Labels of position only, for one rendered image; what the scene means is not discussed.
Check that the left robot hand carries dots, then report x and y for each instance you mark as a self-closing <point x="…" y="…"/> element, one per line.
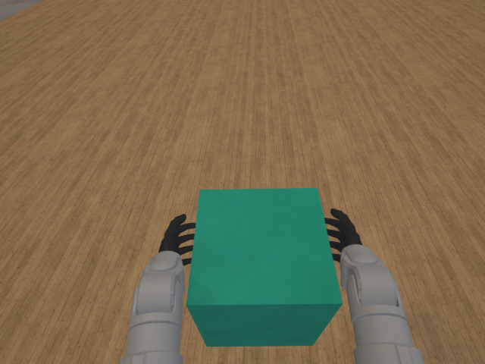
<point x="171" y="240"/>

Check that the carton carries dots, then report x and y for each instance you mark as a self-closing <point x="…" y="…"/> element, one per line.
<point x="262" y="271"/>

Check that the robot left forearm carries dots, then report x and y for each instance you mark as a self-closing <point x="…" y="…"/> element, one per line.
<point x="156" y="312"/>

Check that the right robot hand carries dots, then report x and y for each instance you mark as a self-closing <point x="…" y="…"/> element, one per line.
<point x="346" y="235"/>

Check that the robot right forearm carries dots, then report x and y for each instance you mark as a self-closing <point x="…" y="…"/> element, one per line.
<point x="380" y="325"/>

